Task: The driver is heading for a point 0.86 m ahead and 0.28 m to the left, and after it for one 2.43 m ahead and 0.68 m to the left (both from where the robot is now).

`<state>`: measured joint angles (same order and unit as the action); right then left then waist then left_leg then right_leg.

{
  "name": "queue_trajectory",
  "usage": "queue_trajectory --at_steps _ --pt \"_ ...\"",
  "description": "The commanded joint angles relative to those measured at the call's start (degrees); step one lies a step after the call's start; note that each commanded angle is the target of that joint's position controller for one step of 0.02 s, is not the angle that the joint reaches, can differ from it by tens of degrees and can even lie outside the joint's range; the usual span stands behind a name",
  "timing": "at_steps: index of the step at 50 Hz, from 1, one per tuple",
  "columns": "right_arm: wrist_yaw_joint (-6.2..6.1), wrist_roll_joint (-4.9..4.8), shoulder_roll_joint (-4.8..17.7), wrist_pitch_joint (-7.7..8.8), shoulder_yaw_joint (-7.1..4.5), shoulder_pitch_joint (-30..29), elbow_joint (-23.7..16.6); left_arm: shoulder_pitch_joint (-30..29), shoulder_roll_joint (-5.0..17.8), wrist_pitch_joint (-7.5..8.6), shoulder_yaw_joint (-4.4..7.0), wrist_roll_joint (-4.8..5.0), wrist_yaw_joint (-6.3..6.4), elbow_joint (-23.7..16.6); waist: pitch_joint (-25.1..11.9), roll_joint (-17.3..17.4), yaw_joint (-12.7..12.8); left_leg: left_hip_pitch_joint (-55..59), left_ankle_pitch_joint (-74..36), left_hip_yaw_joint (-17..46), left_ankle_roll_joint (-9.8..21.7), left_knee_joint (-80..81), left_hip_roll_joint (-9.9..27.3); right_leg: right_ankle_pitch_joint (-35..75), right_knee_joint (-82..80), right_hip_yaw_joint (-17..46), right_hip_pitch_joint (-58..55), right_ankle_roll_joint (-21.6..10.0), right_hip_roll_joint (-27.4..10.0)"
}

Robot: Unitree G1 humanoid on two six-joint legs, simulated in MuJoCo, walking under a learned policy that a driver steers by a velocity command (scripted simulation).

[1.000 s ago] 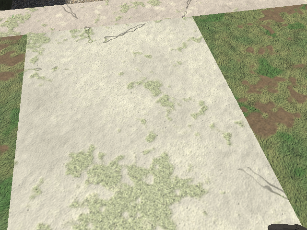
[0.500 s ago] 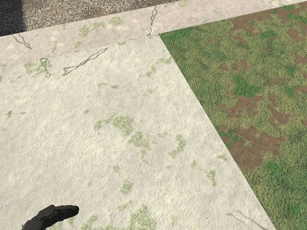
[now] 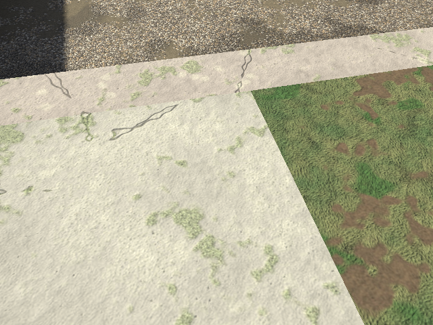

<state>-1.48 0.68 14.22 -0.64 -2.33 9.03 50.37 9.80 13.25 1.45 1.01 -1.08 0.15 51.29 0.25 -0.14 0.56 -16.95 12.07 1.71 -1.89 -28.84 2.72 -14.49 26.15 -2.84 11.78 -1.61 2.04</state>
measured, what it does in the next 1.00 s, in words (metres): walks ahead: right foot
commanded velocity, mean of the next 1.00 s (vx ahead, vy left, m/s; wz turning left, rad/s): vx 0.33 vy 0.00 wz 0.07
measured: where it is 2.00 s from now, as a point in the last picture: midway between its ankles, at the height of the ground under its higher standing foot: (170, 237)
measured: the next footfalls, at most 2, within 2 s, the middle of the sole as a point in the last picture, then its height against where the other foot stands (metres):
right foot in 0.84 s outside the picture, level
left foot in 1.42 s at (161, 277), level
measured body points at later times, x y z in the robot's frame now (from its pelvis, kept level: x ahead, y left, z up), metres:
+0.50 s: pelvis +0.10 +0.04 +0.00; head +0.11 +0.05 +0.44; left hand +0.14 +0.31 -0.15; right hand +0.14 -0.23 -0.14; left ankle +0.05 +0.13 -0.74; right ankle +0.01 -0.09 -0.67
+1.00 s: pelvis +0.33 -0.02 +0.00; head +0.36 -0.02 +0.45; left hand +0.44 +0.25 -0.12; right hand +0.38 -0.29 -0.15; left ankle +0.23 +0.12 -0.64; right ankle +0.41 -0.11 -0.74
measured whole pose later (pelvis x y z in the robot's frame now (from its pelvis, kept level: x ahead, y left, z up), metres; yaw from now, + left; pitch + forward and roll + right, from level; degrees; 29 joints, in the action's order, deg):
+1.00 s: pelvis +0.33 -0.02 +0.00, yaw +6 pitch +0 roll -1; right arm -1.2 -2.2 14.9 4.1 -3.8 17.8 56.9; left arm 6.5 13.8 5.9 3.5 -0.2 -1.5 54.2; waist 3.0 2.2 -0.7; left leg -22.5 20.5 2.8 3.1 -68.1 3.5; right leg -8.5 26.0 -6.3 17.6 -2.6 0.5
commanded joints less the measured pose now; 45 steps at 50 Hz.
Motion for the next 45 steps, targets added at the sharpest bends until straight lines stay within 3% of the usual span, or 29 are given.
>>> queue_trajectory --at_steps 1,7,9,11,12,14,16,17,19,20,21,22,23,24,25,26,27,30,33,37,40,41,42,43,44,45 --pt "0.25 -0.05 6.5 1.39 -1.37 -1.4 -1.6 1.2 6.6 -0.85 1.47 0.04 0.92 -1.2 -1.4 5.0 0.3 4.5 -9.8 3.0 2.8 4.6 2.3 4.3 -3.7 3.1 1.3 -0.5 -3.5" --pt "-0.17 -0.49 6.6 1.58 -1.30 -1.0 1.4 0.7 6.5 -1.01 1.68 0.71 1.05 1.5 -3.0 2.1 -0.3 7.6 -17.2 2.0 3.4 2.5 1.6 11.4 -2.5 3.1 -1.1 -0.2 -4.1" --pt "-0.24 -0.90 6.4 1.20 -1.40 0.0 3.0 2.0 6.3 -1.42 1.83 1.07 1.13 3.1 -3.1 1.2 -0.2 7.1 -4.0 0.4 4.0 2.1 -0.1 -0.6 -2.5 1.9 -0.8 -0.8 -2.9" --pt "-0.28 -1.37 6.7 1.10 -1.69 0.0 3.3 1.9 7.2 -1.56 2.27 1.62 1.18 3.4 1.4 -0.8 -0.2 2.1 15.5 -0.1 5.3 1.3 -1.4 -16.8 -3.3 3.7 3.0 -2.9 -3.6" --pt "-0.29 -1.50 6.4 1.55 -1.63 -0.5 3.1 2.3 7.4 -1.17 2.36 1.91 1.25 3.4 4.3 -1.6 0.1 -1.2 20.1 0.2 5.7 1.0 -1.5 -21.6 -4.4 5.9 4.1 -4.0 -5.0" --pt "0.11 -1.82 5.1 3.38 -1.38 -2.1 2.5 5.5 8.8 0.39 2.75 2.42 1.23 4.3 7.4 -4.1 1.5 -7.9 18.8 -0.7 6.0 -3.2 -1.9 -25.1 -7.4 13.1 1.3 -7.1 -9.7" --pt "1.09 -1.92 3.7 5.33 -1.13 -3.9 1.5 8.1 12.0 1.81 3.78 2.65 1.02 5.7 7.9 -9.4 1.6 -13.5 10.4 -3.9 5.8 -10.6 -2.4 -21.5 -11.6 24.3 -4.4 -11.6 -18.2" --pt "1.54 -1.89 3.8 5.99 -1.16 -4.5 1.2 8.2 11.8 2.32 3.84 2.66 0.89 5.8 8.0 -9.1 1.4 -13.9 9.7 -3.4 6.3 -10.7 -1.8 -15.3 -11.0 26.1 -5.0 -12.4 -20.0" --pt "2.31 -2.09 3.8 6.58 -1.43 0.1 3.1 5.2 10.9 2.67 3.70 2.81 0.46 5.1 5.5 -7.9 -1.7 -5.7 8.4 -3.9 7.5 -5.1 -1.8 -4.3 -7.2 20.9 -3.0 -10.5 -18.3" --pt "2.36 -2.27 4.9 6.47 -2.09 6.6 5.8 1.4 10.4 2.55 3.54 2.85 0.28 3.7 3.8 -6.1 -4.8 5.3 5.5 -2.9 8.4 -0.6 -2.1 -0.4 -3.4 15.5 3.2 -7.9 -14.9" --pt "2.27 -2.41 9.8 6.59 -3.75 13.6 8.2 -3.3 8.4 3.02 2.84 2.76 0.20 1.1 2.4 2.9 -7.5 15.4 2.9 7.9 11.4 5.6 3.1 8.0 10.3 5.4 11.7 -3.3 -6.6" --pt "2.43 -2.35 15.0 6.46 -5.31 21.1 10.1 -4.0 6.6 4.09 2.48 2.07 0.31 -0.4 -1.0 16.0 -9.6 29.6 -2.9 27.5 17.3 12.5 13.4 0.5 30.0 -0.7 25.8 1.2 0.3" --pt "2.68 -1.37 9.9 6.76 -3.43 20.8 9.9 -4.0 7.4 4.73 2.67 2.21 0.15 -0.4 -1.6 12.9 -8.3 32.5 -10.3 33.5 18.9 13.6 18.0 -17.0 39.9 5.3 33.8 0.7 -0.2" --pt "2.68 -0.89 7.0 7.03 -2.42 17.3 8.9 -2.5 7.4 4.90 2.83 3.46 -0.37 0.2 0.2 7.8 -5.7 30.9 -13.1 28.2 17.7 12.1 17.7 -15.4 44.8 7.8 36.1 -0.8 -3.3" --pt "2.78 -0.94 6.1 7.16 -1.98 14.7 7.9 -1.8 6.9 4.76 2.71 3.99 -0.69 0.8 1.1 5.3 -4.2 29.0 -14.3 22.6 16.4 12.7 16.1 -11.1 44.9 7.2 37.0 -1.8 -5.5" --pt "2.83 -1.27 5.4 7.03 -1.47 12.7 7.4 -2.5 6.8 4.58 2.89 3.75 -0.82 0.8 3.1 3.5 -3.3 26.4 -15.7 17.9 14.9 14.2 14.9 -6.9 41.7 6.4 37.2 -2.1 -7.4" --pt "2.72 -1.21 4.5 6.78 -0.99 12.0 7.2 -3.3 6.7 4.28 3.18 3.18 -0.90 0.7 3.6 4.1 -2.8 23.7 -17.1 14.0 13.3 15.8 13.0 -3.5 38.0 5.5 34.6 -1.9 -8.7" --pt "1.73 -0.68 5.8 5.80 -0.88 13.3 7.4 -6.2 4.2 3.45 2.72 2.28 -1.36 -0.3 4.5 5.1 -2.8 18.8 -19.5 7.6 12.8 19.3 9.9 3.1 28.4 2.1 30.4 0.6 -7.8" --pt "0.69 -0.62 8.0 5.64 -1.26 13.5 7.3 -13.4 2.3 3.29 1.76 2.25 -1.46 -2.8 6.4 5.1 -4.0 13.1 -17.1 3.3 12.0 22.1 8.0 11.1 13.7 0.1 24.3 1.5 -5.7" --pt "0.48 -1.72 8.2 5.78 -1.83 16.7 9.1 -17.9 4.2 3.21 1.85 2.71 -2.06 -4.9 8.0 5.9 -4.2 15.0 -15.1 3.3 11.9 23.3 10.7 15.4 6.4 1.3 20.8 -0.1 -5.0" --pt "0.38 -1.94 9.3 5.09 -2.52 14.6 8.6 -14.4 7.4 3.93 3.15 2.62 -2.34 -4.8 5.2 5.9 -0.4 19.5 -27.5 4.2 10.5 17.0 12.4 12.0 3.9 2.1 15.2 -2.0 -3.6" --pt "0.38 -1.86 9.7 4.76 -2.69 13.4 8.2 -9.5 8.9 4.06 4.08 2.53 -2.10 -3.6 1.8 6.5 2.5 19.0 -36.2 3.4 9.7 11.1 11.4 10.8 3.6 1.0 7.8 -2.9 -2.1" --pt "0.43 -1.46 8.6 4.39 -2.31 12.7 7.7 0.2 11.2 3.97 5.51 2.66 -1.59 -0.7 -4.1 6.0 6.9 15.1 -38.9 1.9 8.1 0.3 8.4 10.4 3.7 0.5 -5.2 -4.1 -1.4" --pt "0.54 -0.46 6.4 4.23 -1.39 13.1 6.2 10.7 15.0 3.84 6.66 1.88 -0.88 1.3 -12.6 0.9 10.2 2.8 -23.7 0.2 6.2 -17.1 4.6 6.3 4.9 11.3 -23.0 -7.1 -11.4" --pt "0.78 -1.45 -2.5 4.97 0.73 21.4 5.9 14.0 17.8 3.64 6.89 1.08 -1.32 2.6 -22.3 -15.8 5.4 -15.5 16.8 -0.1 3.0 -37.4 -5.3 -10.7 -4.6 38.7 -37.6 -15.0 -25.6" --pt "0.86 -2.92 3.6 5.86 -0.72 17.8 6.3 11.4 12.2 3.97 5.29 1.46 -1.53 2.0 -18.2 -12.0 6.7 -19.9 20.5 6.8 3.9 -45.5 -3.2 -17.9 -11.0 43.6 -31.9 -13.1 -24.5"
Velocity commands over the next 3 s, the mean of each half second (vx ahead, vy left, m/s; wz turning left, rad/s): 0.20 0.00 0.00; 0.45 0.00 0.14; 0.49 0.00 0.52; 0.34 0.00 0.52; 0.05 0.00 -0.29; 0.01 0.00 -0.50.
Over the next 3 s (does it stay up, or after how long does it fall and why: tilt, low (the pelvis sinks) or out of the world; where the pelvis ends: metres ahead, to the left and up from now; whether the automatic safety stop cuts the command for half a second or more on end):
stays up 0.90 0.20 0.00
